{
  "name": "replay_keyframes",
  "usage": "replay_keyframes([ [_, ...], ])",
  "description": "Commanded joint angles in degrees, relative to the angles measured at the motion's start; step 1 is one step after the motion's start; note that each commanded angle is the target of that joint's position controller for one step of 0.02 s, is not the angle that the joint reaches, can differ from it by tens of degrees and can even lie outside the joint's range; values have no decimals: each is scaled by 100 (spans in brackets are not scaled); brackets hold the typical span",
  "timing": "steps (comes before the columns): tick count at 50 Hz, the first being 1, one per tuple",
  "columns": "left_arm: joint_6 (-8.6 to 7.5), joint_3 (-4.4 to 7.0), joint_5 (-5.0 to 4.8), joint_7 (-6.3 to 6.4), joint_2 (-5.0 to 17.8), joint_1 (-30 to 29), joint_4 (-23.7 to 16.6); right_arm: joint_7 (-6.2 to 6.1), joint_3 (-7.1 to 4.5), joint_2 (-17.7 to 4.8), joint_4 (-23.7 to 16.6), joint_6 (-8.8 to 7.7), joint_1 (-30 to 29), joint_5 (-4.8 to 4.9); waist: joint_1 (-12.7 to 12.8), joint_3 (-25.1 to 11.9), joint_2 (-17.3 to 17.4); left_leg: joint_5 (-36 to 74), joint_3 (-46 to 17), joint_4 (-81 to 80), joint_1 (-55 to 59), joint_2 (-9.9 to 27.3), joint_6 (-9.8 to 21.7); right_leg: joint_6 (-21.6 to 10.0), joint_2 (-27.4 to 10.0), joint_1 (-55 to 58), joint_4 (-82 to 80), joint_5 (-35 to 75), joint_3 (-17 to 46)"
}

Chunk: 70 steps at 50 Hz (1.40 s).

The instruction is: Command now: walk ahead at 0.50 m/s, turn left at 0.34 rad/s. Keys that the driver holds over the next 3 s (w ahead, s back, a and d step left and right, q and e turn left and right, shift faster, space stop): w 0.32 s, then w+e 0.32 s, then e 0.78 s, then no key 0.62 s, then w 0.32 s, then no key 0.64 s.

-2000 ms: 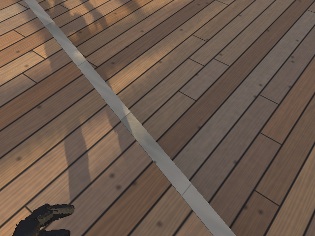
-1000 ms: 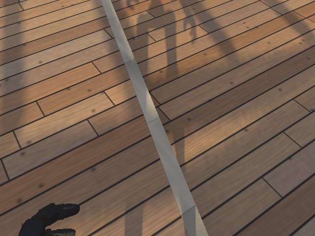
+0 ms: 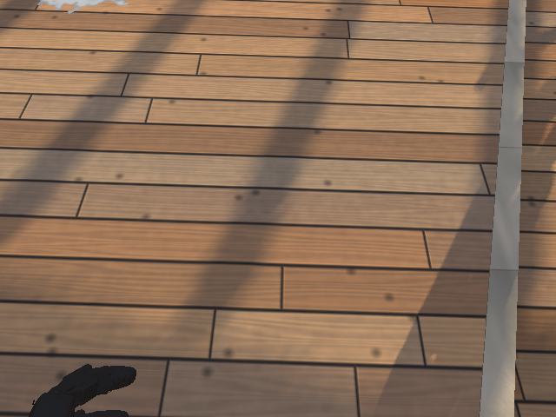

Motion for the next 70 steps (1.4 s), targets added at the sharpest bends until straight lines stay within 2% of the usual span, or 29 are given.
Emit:
replay_keyframes([
  [1, -19, 521, 3, -20, 1414, 2177, 228, 33, 96, -151, -371, -156, 801, 67, 761, -2138, -1717, -476, 206, 3582, -3348, -52, -245, -1683, -2435, 4906, -918, -1592, 4263],
  [2, 0, 391, -140, -18, 948, 2020, 186, 44, -7, -666, -364, -174, 286, 127, 899, -1371, -962, -258, 1, 4106, -3939, 283, -245, -1462, -2365, 4403, -1202, -2828, 4259],
  [3, 43, 330, -129, 13, 756, 1645, 149, 48, -45, -802, -490, -182, -370, 107, 917, -621, -444, 218, 208, 4132, -4049, 482, -238, -1240, -2161, 3603, -1319, -2645, 3460],
  [5, 77, 245, -16, 34, 596, 1254, 164, 87, -28, -612, -630, -238, -870, -22, 661, 43, -197, 818, 412, 3577, -3806, 842, -202, -1119, -1711, 2391, -1575, -1466, 2391],
  [8, 31, 212, -46, 27, 512, 1244, 260, 140, 48, -277, -514, -225, -606, -18, 427, -67, -528, 1075, 677, 2927, -3340, 1067, -261, -1150, -1404, 1916, -1848, -463, 1618],
  [13, 71, 308, -130, 72, 899, 1516, 434, 196, 205, -36, -726, -301, -1510, -88, 671, 94, -364, 2340, 974, 1087, -3272, 1140, -430, -1134, -1292, 1760, -2119, 304, 785],
  [19, 253, 322, -238, 117, 1027, 2183, 748, 331, 173, -149, -967, -408, -2439, 4, 892, 263, -396, 2866, 1079, -261, -2736, 802, -387, -922, -1465, 2120, -1776, 534, 770],
  [21, 329, 365, -238, 159, 1159, 2156, 772, 361, 88, -345, -927, -461, -2219, -1, 657, 150, -480, 2578, 1068, -569, -2273, 718, -269, -801, -1576, 2320, -1459, 855, 934],
  [23, 350, 310, -205, 194, 1050, 2055, 719, 287, -142, -772, -583, -475, -1022, -77, -9, -621, -367, 2574, 1128, -818, -362, 706, -1, -494, -1144, 1925, -45, 1723, 602],
  [24, 326, 152, -54, 201, 639, 1969, 513, 200, -275, -1212, -451, -445, 15, -187, -429, -1545, 244, 2586, 19, -555, 1327, 1836, 373, -243, -755, 825, 1701, 359, 338],
  [25, 234, -20, -141, 204, 32, 2731, 405, 189, -342, -1546, -318, -360, 266, -187, -88, -2273, 1768, 1504, -2286, -1065, 2792, 3049, 1181, 63, 16, -1117, 3542, -2850, 108],
  [26, 194, 129, -289, 208, 645, 2483, 515, 190, -214, -966, -335, -341, 226, -129, -288, -1911, 1236, 563, -2544, -1468, 2361, 2873, 1121, 77, -248, -1688, 4266, -2885, 612],
  [27, 184, 227, -353, 201, 907, 1986, 378, 176, -131, -723, -330, -356, -125, -89, -246, -1106, 993, 618, -1668, -1600, 1675, 2680, 893, 35, -471, -1954, 4377, -2334, 554],
  [29, 246, 255, -236, 221, 795, 1647, 315, 193, -29, -371, -325, -396, -806, -134, 84, -434, 719, 1528, -595, -1955, 454, 2240, 728, 100, -801, -1619, 3991, -1552, 462],
  [31, 388, 255, -250, 195, 576, 1811, 346, 196, -24, -236, -259, -472, -1085, -185, 361, -239, 797, 2079, 68, -2311, -237, 2067, 685, 155, -948, -1095, 3786, -1228, 484],
  [36, 535, 219, -130, 177, 333, 1419, 57, 95, -133, -530, -73, -525, -1392, -189, 559, 101, 442, 4648, 1483, -2319, -722, 1947, 676, 337, -871, -943, 2552, -311, 262],
  [39, 507, 162, -114, 24, 203, 882, -157, 3, -169, -706, 14, -417, -1269, -143, 337, 10, 378, 4972, 2000, -2142, -639, 1830, 561, 241, -689, -460, 1390, 615, -93],
  [45, 629, 402, -54, -136, 717, 1013, -464, -52, -314, -1024, 85, -180, -1245, 151, 596, -352, 485, 5939, 2141, -581, 181, 2055, 250, -288, -244, 188, 534, -244, -449],
  [46, 623, 526, -52, -91, 929, 1575, -329, -55, -289, -920, 69, -141, -1241, 156, 884, -638, 290, 5759, 2293, 376, 25, 1782, 54, -461, 2, 971, 63, 183, -537],
  [47, 641, 674, -60, 50, 1386, 1973, -303, -26, -220, -742, 50, -153, -903, -23, 992, -1010, -507, 4069, 2382, 1843, -920, 1342, -343, -771, -490, 2210, -127, 2452, 294],
  [48, 666, 695, -8, 153, 1911, 1697, -496, 62, -31, -188, -76, -174, -264, -382, 355, -1527, -1858, -1164, 2088, 3933, -2969, 371, -788, -1874, -1955, 3829, 335, 4802, 2465],
  [49, 623, 588, 29, 86, 1588, 1697, -726, 145, -44, -572, -41, -197, -342, -229, 715, -2620, -1174, -1272, 768, 4678, -3244, 245, -762, -2380, -2339, 3993, -327, 3228, 3621],
  [50, 588, 522, -18, 44, 1306, 1391, -775, 160, -114, -800, -159, -165, -928, -10, 792, -2029, -590, -692, 658, 4643, -3545, 470, -658, -2097, -2058, 3499, -607, 2191, 3073],
  [52, 622, 429, -155, 105, 980, 936, -751, 34, -97, -691, -203, -47, -1265, -101, 528, -1011, -60, 52, 705, 3824, -3557, 803, -654, -1556, -1591, 2192, -866, 1003, 2355],
  [56, 675, 470, 8, 234, 1074, 720, -834, -58, -68, -516, -149, 73, -1103, -145, 267, -899, -416, 484, 799, 2547, -2625, 646, -767, -1393, -1154, 1106, -1026, 1177, 1889],
  [65, 880, 523, -75, 354, 1108, 764, -842, 12, -55, -476, -302, 37, -1570, -72, 508, -777, -865, 1002, 649, 716, -2037, 398, -795, -1078, -896, 971, -965, -788, 2516],
  [68, 941, 503, -160, 363, 1044, 665, -861, 83, -119, -515, -216, -62, -1219, -55, 290, -748, -909, 1602, 787, -763, -1257, 389, -562, -832, -708, 963, -582, -557, 2662],
  [69, 946, 457, -177, 365, 893, 808, -849, 72, -204, -766, -187, -65, -1046, -114, 292, -785, -623, 1869, 448, -1230, -681, 925, -344, -567, -442, 599, -184, -1029, 2437],
  [70, 933, 388, -157, 339, 613, 1068, -928, 30, -324, -1331, -244, -5, -1160, -245, 609, -704, 858, 2368, -850, -1510, -212, 2198, 312, -179, 336, -360, 977, -2423, 1424],
])
Next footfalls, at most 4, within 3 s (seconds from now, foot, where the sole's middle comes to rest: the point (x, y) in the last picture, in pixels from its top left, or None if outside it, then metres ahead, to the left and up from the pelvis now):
0.48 left None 0.42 0.16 -0.76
0.94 right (307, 356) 0.62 -0.10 -0.76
1.38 left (221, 335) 0.69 0.11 -0.76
1.74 right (306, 399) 0.51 -0.09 -0.76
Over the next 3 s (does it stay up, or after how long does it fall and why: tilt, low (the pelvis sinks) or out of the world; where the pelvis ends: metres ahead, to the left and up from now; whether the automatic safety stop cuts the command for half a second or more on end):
stays up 0.77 -0.09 0.01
